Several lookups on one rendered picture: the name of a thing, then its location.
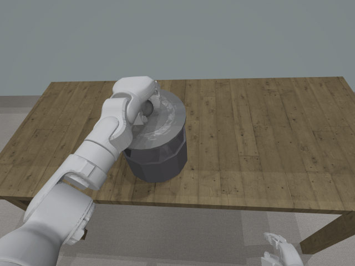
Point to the left robot hand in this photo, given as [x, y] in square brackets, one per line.
[144, 88]

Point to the lid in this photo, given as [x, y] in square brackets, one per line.
[163, 126]

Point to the right robot hand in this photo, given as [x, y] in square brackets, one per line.
[286, 251]

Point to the knob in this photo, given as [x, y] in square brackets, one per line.
[147, 108]

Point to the left robot forearm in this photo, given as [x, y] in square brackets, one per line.
[89, 165]

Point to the left robot upper arm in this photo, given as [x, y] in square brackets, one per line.
[60, 218]

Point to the table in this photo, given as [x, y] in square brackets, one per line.
[254, 144]

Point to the pot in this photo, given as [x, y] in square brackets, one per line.
[159, 165]

